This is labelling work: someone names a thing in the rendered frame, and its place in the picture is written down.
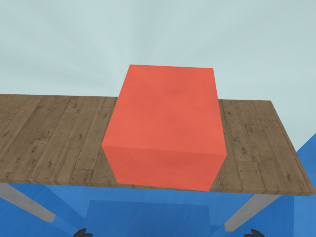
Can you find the carton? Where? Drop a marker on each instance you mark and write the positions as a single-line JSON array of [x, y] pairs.
[[166, 129]]

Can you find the table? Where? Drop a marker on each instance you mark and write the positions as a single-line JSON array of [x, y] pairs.
[[56, 140]]

